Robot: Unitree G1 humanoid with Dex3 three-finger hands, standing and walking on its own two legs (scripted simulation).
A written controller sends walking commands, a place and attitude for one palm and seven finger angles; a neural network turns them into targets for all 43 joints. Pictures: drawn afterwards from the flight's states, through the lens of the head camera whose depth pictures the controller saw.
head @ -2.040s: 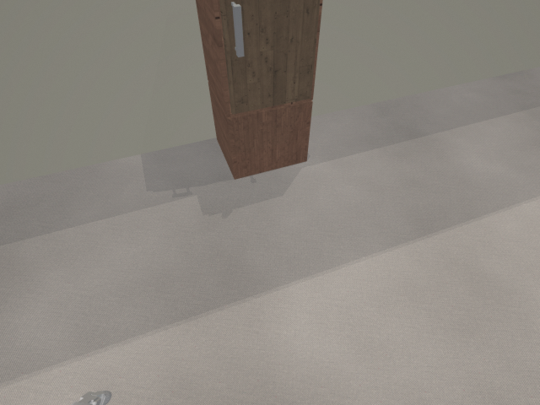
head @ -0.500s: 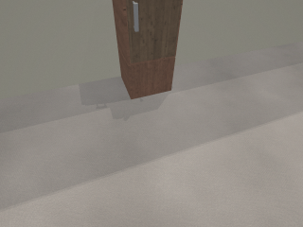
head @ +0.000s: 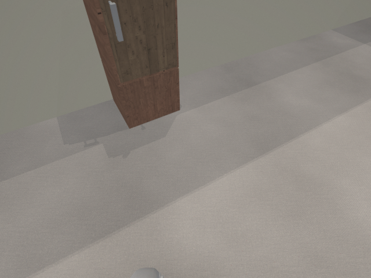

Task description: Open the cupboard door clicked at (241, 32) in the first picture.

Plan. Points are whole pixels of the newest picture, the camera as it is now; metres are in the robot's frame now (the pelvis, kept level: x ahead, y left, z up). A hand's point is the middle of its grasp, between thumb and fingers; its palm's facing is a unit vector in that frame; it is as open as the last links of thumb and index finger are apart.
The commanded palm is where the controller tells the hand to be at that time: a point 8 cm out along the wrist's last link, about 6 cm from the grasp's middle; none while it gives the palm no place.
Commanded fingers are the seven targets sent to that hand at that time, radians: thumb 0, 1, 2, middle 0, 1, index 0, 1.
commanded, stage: walk to a spot facing it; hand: left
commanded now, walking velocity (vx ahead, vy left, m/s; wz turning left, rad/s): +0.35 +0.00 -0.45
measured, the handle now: (115, 21) +1.21 +0.47 +0.03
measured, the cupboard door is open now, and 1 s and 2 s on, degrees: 0 0 0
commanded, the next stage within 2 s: turn to face it in 1.48 s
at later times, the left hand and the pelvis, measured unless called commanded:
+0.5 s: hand (102, 226) +0.27 +0.27 -0.17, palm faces -0.18 -0.96 -0.21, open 7.4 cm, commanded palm none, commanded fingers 0.00 0.90 0.90 -0.20 -0.30 -0.20 -0.30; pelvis +0.19 +0.07 +0.00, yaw -16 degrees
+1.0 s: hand (190, 153) +0.55 +0.04 -0.16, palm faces -0.51 -0.84 -0.17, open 7.4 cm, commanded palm none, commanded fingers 0.00 0.90 0.90 -0.20 -0.30 -0.20 -0.30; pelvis +0.36 -0.05 -0.01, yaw -28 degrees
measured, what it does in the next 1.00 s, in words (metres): walks ahead, turning right: left foot, then right foot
